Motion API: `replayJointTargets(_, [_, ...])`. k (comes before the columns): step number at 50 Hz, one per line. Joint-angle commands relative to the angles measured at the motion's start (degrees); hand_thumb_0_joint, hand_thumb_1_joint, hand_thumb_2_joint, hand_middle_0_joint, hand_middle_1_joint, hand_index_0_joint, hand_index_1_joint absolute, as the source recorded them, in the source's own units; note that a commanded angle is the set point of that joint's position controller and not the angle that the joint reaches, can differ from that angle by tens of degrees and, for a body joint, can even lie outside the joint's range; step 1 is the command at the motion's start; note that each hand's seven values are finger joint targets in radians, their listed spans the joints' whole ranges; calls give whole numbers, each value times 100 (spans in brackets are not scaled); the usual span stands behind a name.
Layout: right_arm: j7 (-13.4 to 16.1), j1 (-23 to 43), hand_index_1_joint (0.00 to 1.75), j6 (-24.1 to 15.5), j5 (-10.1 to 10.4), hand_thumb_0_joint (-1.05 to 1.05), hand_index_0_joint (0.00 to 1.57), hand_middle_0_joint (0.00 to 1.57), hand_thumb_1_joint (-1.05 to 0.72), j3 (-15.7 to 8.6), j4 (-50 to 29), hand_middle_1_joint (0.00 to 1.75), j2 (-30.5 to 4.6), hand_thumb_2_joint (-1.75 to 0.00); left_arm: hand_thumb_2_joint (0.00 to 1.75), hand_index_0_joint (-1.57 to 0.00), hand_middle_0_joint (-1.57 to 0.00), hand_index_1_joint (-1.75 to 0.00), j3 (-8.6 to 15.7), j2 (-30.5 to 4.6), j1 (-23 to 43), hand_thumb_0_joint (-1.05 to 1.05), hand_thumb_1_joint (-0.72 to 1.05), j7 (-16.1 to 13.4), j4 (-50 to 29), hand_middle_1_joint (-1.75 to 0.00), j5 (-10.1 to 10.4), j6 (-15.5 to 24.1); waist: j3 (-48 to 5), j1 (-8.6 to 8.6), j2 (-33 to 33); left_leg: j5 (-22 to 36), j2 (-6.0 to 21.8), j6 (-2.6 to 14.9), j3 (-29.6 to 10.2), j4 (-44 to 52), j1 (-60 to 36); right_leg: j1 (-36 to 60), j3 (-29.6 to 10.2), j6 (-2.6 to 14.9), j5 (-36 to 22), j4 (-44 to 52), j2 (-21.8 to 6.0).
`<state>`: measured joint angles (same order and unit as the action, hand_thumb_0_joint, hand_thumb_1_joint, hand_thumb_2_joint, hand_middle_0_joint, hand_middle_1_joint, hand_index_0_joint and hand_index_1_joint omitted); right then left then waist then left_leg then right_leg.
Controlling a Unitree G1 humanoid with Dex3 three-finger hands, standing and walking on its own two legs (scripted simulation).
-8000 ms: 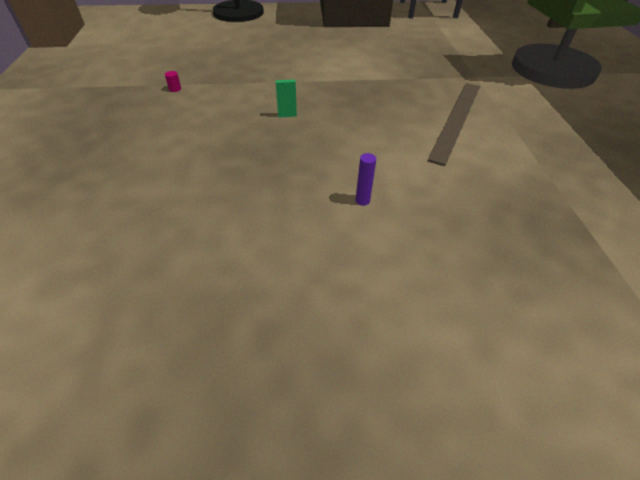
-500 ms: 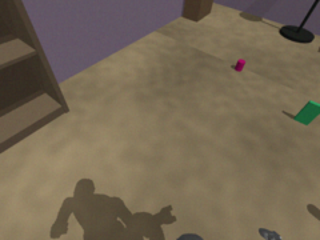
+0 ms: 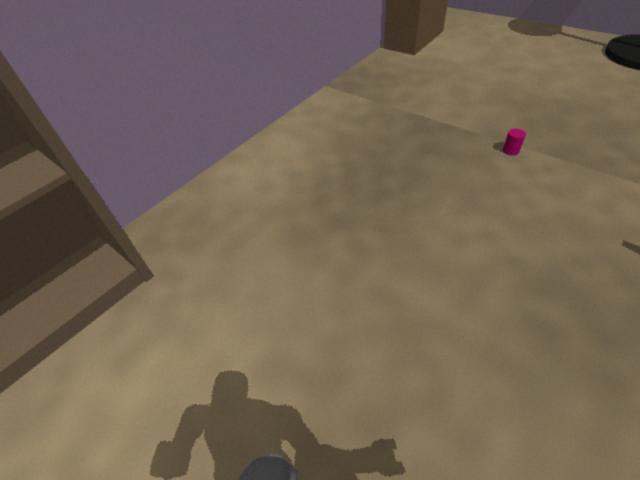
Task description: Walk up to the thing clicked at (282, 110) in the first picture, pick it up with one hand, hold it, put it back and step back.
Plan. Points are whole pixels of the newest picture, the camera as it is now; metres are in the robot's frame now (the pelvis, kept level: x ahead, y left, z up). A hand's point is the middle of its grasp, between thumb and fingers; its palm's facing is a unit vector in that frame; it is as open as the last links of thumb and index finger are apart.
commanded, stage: walk up
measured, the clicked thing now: out of the picture +0.98 -1.23 -0.67
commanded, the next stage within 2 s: none
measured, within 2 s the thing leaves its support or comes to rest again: neither
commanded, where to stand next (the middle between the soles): +0.44 +0.07 m, yaw +1 degrees
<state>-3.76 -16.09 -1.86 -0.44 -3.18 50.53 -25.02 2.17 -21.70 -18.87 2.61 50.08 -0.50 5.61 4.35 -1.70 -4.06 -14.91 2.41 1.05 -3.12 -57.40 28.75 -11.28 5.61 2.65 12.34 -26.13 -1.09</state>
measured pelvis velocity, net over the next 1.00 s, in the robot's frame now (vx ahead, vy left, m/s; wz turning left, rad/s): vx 0.34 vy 0.06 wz -0.43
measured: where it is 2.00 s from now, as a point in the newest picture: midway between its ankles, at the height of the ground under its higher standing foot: (279, 430)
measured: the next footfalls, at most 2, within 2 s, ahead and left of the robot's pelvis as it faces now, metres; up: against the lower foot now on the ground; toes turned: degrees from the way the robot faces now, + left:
left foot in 0.26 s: +0.23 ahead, +0.17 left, +0.00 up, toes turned +7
right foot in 0.70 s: +0.35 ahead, -0.13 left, +0.00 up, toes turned -19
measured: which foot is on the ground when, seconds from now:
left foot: up 0.00-0.24, down 0.26-0.72, up 0.74-1.00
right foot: down 0.00-0.28, up 0.30-0.68, down 0.70-1.00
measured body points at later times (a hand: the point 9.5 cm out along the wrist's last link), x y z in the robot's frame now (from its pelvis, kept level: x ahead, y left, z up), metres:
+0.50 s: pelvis +0.17 +0.05 -0.01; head +0.19 +0.06 +0.44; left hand +0.21 +0.37 -0.13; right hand +0.28 -0.26 -0.10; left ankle +0.19 +0.16 -0.74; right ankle +0.22 -0.09 -0.68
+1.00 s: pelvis +0.34 +0.06 -0.03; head +0.36 -0.01 +0.42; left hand +0.45 +0.38 -0.08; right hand +0.39 -0.30 -0.14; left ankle +0.50 +0.20 -0.67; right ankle +0.31 -0.12 -0.74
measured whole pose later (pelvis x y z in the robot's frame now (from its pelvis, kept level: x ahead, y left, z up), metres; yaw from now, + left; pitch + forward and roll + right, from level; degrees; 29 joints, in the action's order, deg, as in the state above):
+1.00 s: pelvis +0.34 +0.06 -0.03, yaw -24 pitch -2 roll +0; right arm -6.7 -5.4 3.6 -2.4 -5.3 36.7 -28.0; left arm 0.7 -23.4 -29.1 -3.6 43.1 -1.3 4.6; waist 8.1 -3.1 -8.2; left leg -18.6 4.7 -1.5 -6.1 -64.9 38.2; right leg -21.3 -8.0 -2.8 16.6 -39.2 -1.7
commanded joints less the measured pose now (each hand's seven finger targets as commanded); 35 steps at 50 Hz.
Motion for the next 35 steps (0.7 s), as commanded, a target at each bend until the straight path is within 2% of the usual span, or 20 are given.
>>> replayJointTargets(1, [-7, 63, 30, -53, -37, 0, 20, 20, -90, -343, -447, 30, -915, -90, 90, -20, -20, -30, 571, -1698, -12, 0, 90, -143, -518, -30, 9, 155, -25, -19, 993, 357, 185, -161, -133, 844, 570, 419, -1155, 799, 366, 1493, -1460])
replayJointTargets(3, [-44, 367, 30, -90, -81, 0, 20, 20, -90, -329, -536, 30, -869, -90, 90, -20, -20, -30, 597, -1732, -115, 0, 90, -128, -512, -30, -11, 146, 93, -137, 954, 407, 284, -151, -42, 1415, 470, 390, -1069, 871, 528, 1424, -1490])
replayJointTargets(5, [-67, 553, 30, -133, -98, 0, 20, 20, -90, -311, -607, 30, -794, -90, 90, -20, -20, -30, 597, -1726, -252, 0, 90, -124, -476, -30, -5, 129, 100, -213, 1014, 542, 316, -116, 155, 1913, 322, 553, -921, 827, 18, 1186, -1463])
replayJointTargets(7, [-87, 646, 30, -177, -82, 0, 20, 20, -90, -313, -616, 30, -802, -90, 90, -20, -20, -30, 591, -1751, -169, 0, 90, -127, -524, -30, -7, 115, -48, -187, 1009, 583, 318, -41, 346, 2229, -141, 525, -797, 837, -634, 929, -1539])
replayJointTargets(9, [-79, 617, 30, -207, -82, 0, 20, 20, -90, -344, -599, 30, -824, -90, 90, -20, -20, -30, 573, -1804, -129, 0, 90, -130, -519, -30, 2, 83, -86, -116, 1011, 482, 249, 58, 483, 2364, -641, 266, -813, 805, -668, 707, -1578])
replayJointTargets(12, [-4, -283, 30, -270, -101, 0, 20, 20, -90, -448, -303, 30, -1035, -90, 90, -20, -20, -30, 465, -1660, -75, 0, 90, -134, -544, -30, -5, 12, -425, 424, 392, 339, -121, 233, 728, 2826, -2197, -345, -339, 567, -1151, -805, -1129])
replayJointTargets(13, [65, -883, 30, -310, -156, 0, 20, 20, -90, -565, -176, 30, -1359, -90, 90, -20, -20, -30, 338, -1346, -343, 0, 90, -134, -573, -30, 31, -14, -920, 653, -548, -331, 295, 519, -28, 3234, -3208, -941, 12, 342, -1061, -2337, -689])
replayJointTargets(14, [143, -1015, 30, -339, -201, 0, 20, 20, -90, -667, -309, 30, -1823, -90, 90, -20, -20, -30, 210, -837, -602, 0, 90, -120, -643, -30, 76, -19, -1012, 562, -1781, -620, 1676, 985, -2455, 3571, -4023, -2551, 20, -38, 1585, -3659, 74])
replayJointTargets(15, [173, -919, 30, -334, -5, 0, 20, 20, -90, -683, -437, 30, -1919, -90, 90, -20, -20, -30, 346, -1408, -534, 0, 90, -205, -505, -30, 48, -94, -1002, 634, -897, -865, 2288, 1499, -3529, 4082, -3755, -2736, -413, 25, 2053, -4053, 93])
replayJointTargets(16, [171, -816, 30, -305, 84, 0, 20, 20, -90, -686, -403, 30, -1811, -90, 90, -20, -20, -30, 362, -1634, -242, 0, 90, -233, -436, -30, 19, -121, -590, 610, -562, -569, 2282, 1639, -3312, 4093, -3275, -2766, -752, 49, 1945, -4281, -167])
replayJointTargets(19, [244, -320, 30, -344, 76, 0, 20, 20, -90, -423, -554, 30, -1271, -90, 90, -20, -20, -30, 324, -1411, -366, 0, 90, -154, -299, -30, 109, -119, -205, 297, -237, 1791, 1408, 1103, -1005, 3861, -2472, -2204, -1108, 16, 983, -3770, -388])
replayJointTargets(20, [240, -289, 30, -369, 92, 0, 20, 20, -90, -406, -551, 30, -1245, -90, 90, -20, -20, -30, 330, -1346, -440, 0, 90, -124, -244, -30, 126, -142, -207, 229, -330, 2030, 1307, 1091, -695, 3816, -2269, -2023, -965, -25, 849, -3626, -407])
replayJointTargets(21, [184, 630, 30, -348, 48, 0, 20, 20, -90, -531, -987, 30, -1174, -90, 90, -20, -20, -30, 332, -1296, -524, 0, 90, -39, -444, -30, 189, -353, -231, 178, -914, 753, 1591, 955, 203, 4107, -2432, -2220, -783, -198, 572, -3486, -829])
replayJointTargets(24, [99, 709, 30, -271, -4, 0, 20, 20, -90, -587, -1184, 30, -1227, -90, 90, -20, -20, -30, 378, -1422, -153, 0, 90, 44, -501, -30, 87, -468, 117, 368, -880, -413, 1708, 1062, 240, 4579, -2033, -2280, -534, -405, 276, -2944, -948])
replayJointTargets(26, [38, 691, 30, -257, -38, 0, 20, 20, -90, -637, -1260, 30, -1342, -90, 90, -20, -20, -30, 446, -1533, 182, 0, 90, 89, -602, -30, 32, -467, 359, 422, -625, -1021, 1788, 1006, 435, 4716, -1511, -2013, -502, -401, 173, -2354, -1027])
replayJointTargets(29, [-52, 1055, 30, -146, -62, 0, 20, 20, -90, -672, -1472, 30, -1354, -90, 90, -20, -20, -30, 484, -1504, -305, 0, 90, 60, -510, -30, 38, -460, 194, 131, -545, -1132, 1531, 768, 1070, 4283, -1219, -1270, -148, -290, -409, -1853, -868])
replayJointTargets(32, [-124, 1283, 30, 23, -103, 0, 20, 20, -90, -719, -1661, 30, -1306, -90, 90, -20, -20, -30, 599, -1580, -919, 0, 90, -57, -383, -30, 30, -446, -93, -131, -183, -1619, 1416, 734, 1176, 3412, -762, -308, 131, -277, -441, -1857, -662])
replayJointTargets(33, [-144, 1385, 30, 80, -142, 0, 20, 20, -90, -710, -1705, 30, -1253, -90, 90, -20, -20, -30, 652, -1649, -1222, 0, 90, -121, -351, -30, 14, -425, -190, -315, 139, -1393, 1169, 678, 1372, 2748, -570, 68, 203, -217, -343, -1647, -531])
replayJointTargets(34, [-150, 1375, 30, 123, -157, 0, 20, 20, -90, -675, -1737, 30, -1154, -90, 90, -20, -20, -30, 744, -1802, -1782, 0, 90, -224, -240, -30, -27, -371, -474, -619, 657, -606, 760, 507, 1554, 1503, -343, 792, 3, -100, -29, -1406, -332])
replayJointTargets(35, [-160, 1355, 30, 134, -150, 0, 20, 20, -90, -608, -1772, 30, -1003, -90, 90, -20, -20, -30, 855, -2041, -2400, 0, 90, -343, -189, -30, -60, -305, -558, -1031, 1419, -134, 401, 325, 1455, -128, 165, 1363, -652, 123, 416, -800, -288])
